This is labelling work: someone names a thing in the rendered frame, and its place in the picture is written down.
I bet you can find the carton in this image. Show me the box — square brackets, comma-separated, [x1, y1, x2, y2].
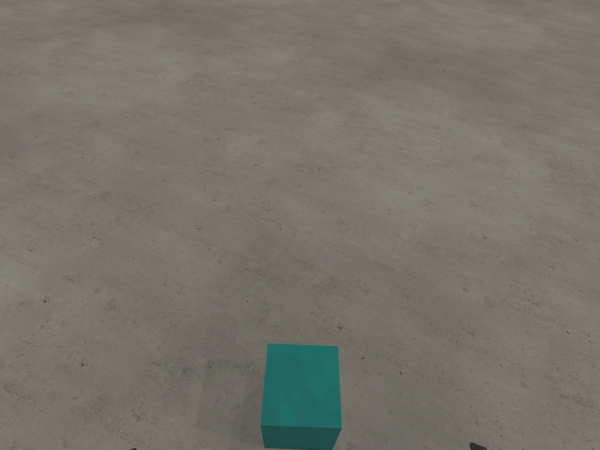
[261, 343, 342, 450]

